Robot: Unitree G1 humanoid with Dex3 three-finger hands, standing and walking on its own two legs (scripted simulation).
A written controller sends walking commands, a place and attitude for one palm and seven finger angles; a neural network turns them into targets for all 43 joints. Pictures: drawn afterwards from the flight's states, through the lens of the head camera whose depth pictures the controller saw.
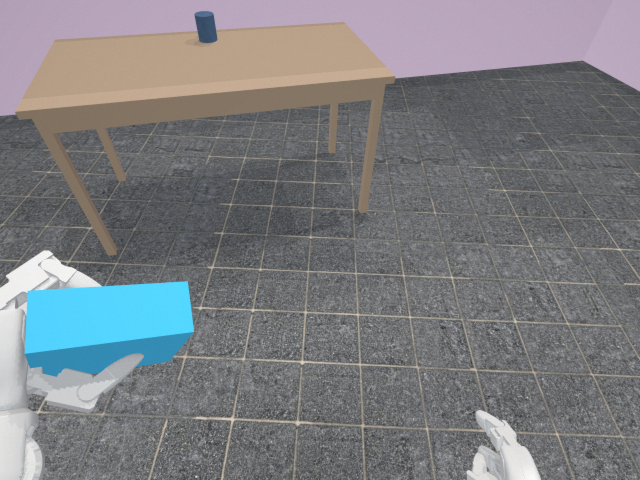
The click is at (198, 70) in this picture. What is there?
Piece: table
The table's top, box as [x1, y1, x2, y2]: [15, 22, 394, 119]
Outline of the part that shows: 394,75 344,22 216,30 217,40 211,43 200,42 198,40 197,31 57,39 52,44 15,112 19,119 391,83 394,81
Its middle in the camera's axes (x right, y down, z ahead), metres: -0.40 -0.68 +1.47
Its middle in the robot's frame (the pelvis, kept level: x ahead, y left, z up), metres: +1.53 +0.48 -0.11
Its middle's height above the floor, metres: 0.66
